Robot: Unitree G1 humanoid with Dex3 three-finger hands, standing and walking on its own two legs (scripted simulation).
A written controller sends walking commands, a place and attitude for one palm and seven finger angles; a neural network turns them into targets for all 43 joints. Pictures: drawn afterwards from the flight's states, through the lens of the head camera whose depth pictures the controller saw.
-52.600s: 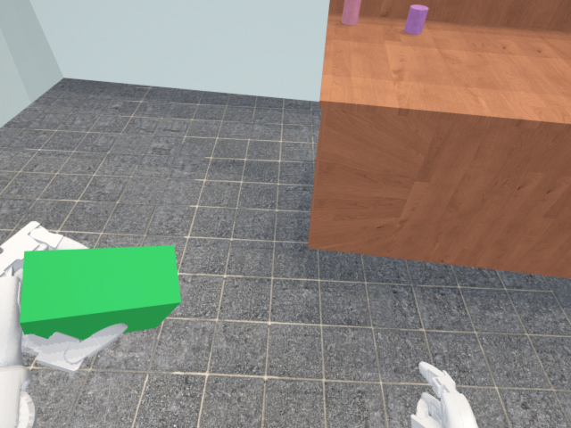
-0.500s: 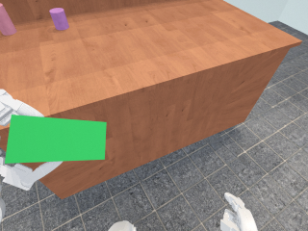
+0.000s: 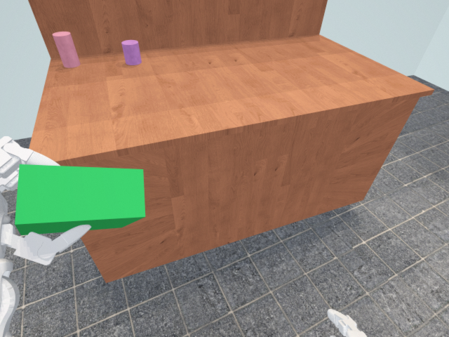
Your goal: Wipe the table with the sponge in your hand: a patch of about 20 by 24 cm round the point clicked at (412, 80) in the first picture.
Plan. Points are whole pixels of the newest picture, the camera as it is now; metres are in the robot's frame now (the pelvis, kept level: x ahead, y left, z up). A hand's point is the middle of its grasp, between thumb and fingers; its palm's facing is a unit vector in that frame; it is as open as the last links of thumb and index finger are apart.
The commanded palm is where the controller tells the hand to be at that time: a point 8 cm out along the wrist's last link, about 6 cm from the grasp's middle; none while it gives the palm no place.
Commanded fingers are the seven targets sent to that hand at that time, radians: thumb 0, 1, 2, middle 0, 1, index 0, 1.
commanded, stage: stop stepping back and stand still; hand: left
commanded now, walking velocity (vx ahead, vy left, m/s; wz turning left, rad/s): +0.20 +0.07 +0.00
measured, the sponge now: (99, 202) +0.24 +0.19 +0.20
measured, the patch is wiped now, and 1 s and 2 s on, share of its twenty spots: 0.90 0.90 0.90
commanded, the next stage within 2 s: stand and wait in 0.24 s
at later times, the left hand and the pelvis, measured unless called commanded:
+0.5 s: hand (66, 206) +0.21 +0.21 +0.22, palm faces +0.44 -0.82 -0.37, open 10.3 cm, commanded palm +0.16 +0.26 +0.24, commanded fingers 0.00 0.10 1.30 -1.20 -1.60 -1.20 -1.60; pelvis +0.00 -0.02 +0.00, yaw +1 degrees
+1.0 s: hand (68, 191) +0.23 +0.22 +0.23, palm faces +0.41 -0.79 -0.45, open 10.3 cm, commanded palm +0.17 +0.27 +0.24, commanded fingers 0.00 0.10 1.30 -1.20 -1.60 -1.20 -1.60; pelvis +0.02 -0.02 +0.01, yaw +0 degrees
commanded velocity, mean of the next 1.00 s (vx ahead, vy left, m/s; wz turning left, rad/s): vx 0.04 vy -0.01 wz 0.00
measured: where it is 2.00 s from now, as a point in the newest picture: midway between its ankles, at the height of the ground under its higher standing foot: outside the picture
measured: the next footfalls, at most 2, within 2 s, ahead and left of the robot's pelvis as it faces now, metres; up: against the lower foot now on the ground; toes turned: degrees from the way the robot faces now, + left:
right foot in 0.32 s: +0.04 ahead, -0.11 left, +0.00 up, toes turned -3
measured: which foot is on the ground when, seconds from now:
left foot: down 0.00-1.00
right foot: down 0.00-0.10, up 0.12-0.30, down 0.32-1.00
